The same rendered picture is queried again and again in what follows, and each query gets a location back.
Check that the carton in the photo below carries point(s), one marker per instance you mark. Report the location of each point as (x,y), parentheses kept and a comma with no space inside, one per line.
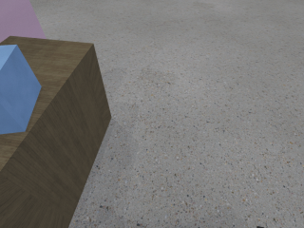
(19,90)

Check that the pedestal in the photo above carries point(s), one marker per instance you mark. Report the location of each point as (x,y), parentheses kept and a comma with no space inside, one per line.
(43,170)

